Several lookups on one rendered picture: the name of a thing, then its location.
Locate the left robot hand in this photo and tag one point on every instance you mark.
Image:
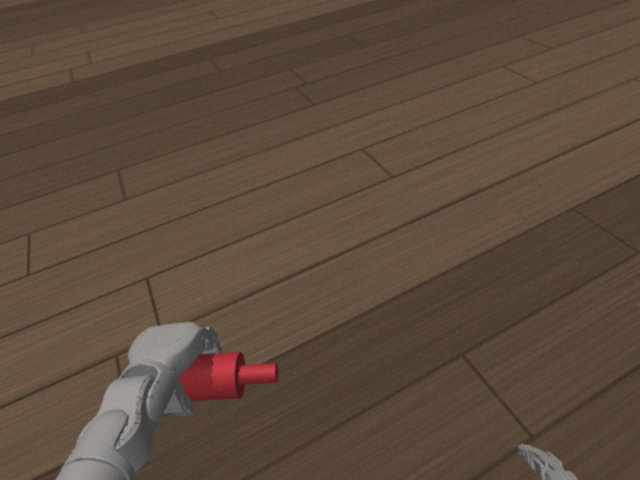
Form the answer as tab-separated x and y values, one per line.
176	346

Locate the left robot arm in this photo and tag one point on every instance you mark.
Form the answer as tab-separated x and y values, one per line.
119	439

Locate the bottle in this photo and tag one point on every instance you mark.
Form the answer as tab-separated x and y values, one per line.
223	376

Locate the right robot hand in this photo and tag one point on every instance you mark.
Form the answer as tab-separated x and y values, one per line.
545	464

